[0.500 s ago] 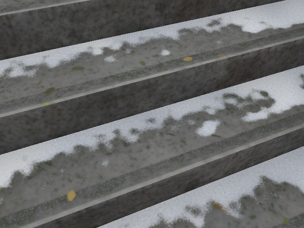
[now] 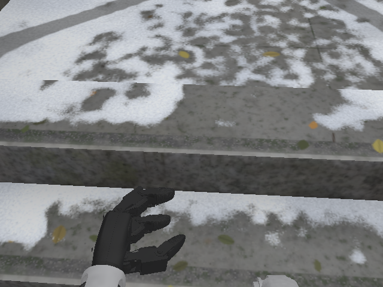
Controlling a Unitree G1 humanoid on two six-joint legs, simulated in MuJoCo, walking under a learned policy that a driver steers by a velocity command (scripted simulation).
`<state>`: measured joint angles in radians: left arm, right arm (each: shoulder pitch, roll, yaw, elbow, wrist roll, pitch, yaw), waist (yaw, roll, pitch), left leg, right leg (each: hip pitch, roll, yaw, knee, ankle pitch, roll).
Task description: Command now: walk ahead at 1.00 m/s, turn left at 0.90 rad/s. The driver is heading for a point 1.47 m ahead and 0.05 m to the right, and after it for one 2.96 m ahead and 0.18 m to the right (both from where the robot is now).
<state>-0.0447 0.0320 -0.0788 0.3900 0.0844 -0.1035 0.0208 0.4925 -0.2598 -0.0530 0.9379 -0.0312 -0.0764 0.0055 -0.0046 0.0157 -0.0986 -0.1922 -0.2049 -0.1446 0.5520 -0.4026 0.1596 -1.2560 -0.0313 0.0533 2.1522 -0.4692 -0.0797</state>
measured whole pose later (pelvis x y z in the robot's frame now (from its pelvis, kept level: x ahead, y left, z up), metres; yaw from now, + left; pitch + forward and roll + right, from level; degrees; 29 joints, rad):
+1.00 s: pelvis +0.87 +0.04 +0.44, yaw +0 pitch +3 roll -2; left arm 0.23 0.23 0.04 0.74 0.00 -0.02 -0.01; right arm 0.35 -0.21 -0.05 0.70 -0.05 -0.13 0.02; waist -0.02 0.00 -0.11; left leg -0.52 0.00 -0.07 1.75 -0.17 0.06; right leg -0.61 0.20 -0.04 1.10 -0.54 -0.16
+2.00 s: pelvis +1.39 -0.06 +0.53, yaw -27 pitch +1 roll -1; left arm 0.48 0.27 0.04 0.78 0.04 -0.08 0.00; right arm 0.24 -0.29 -0.07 0.74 -0.03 0.01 0.08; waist 0.03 0.03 -0.03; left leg -0.81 0.06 -0.01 1.07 -0.07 0.03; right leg 0.10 0.02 -0.18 0.20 -0.33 -0.01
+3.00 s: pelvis +2.24 -0.07 +0.58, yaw +14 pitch +5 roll -1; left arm 0.47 0.20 0.05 0.92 -0.02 -0.12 -0.04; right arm -0.04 -0.15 0.05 0.54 -0.03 -0.03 0.01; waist 0.08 0.00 0.02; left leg -0.89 -0.05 0.04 1.30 -0.49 0.08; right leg -0.22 -0.05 0.13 1.22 -0.11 -0.04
